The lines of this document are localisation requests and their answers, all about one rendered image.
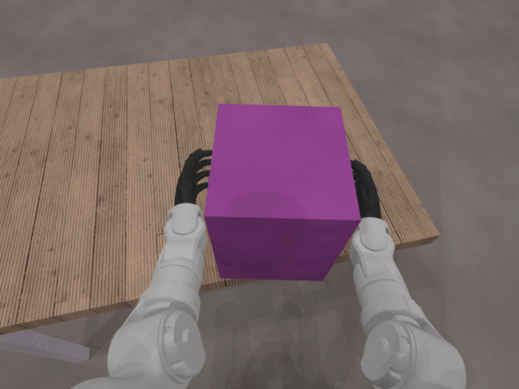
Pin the left robot hand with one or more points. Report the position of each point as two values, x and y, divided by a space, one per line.
187 188

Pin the right robot hand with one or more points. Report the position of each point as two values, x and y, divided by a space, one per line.
368 199

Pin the table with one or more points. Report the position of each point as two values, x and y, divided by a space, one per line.
90 162

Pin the right robot upper arm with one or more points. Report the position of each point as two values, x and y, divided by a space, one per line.
400 356

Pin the carton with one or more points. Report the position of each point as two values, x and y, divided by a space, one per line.
281 201

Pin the left robot upper arm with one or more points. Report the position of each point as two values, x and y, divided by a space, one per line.
162 351

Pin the robot right forearm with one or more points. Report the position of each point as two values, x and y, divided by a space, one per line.
381 290

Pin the robot left forearm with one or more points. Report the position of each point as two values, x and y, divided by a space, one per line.
178 273

